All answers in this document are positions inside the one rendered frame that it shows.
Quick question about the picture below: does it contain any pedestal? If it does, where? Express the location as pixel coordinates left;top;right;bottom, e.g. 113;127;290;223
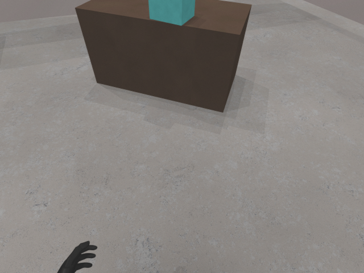
75;0;251;113

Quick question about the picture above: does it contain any carton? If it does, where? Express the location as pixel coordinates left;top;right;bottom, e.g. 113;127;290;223
148;0;195;26

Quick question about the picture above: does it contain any left robot hand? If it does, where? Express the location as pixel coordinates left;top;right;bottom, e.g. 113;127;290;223
57;241;97;273

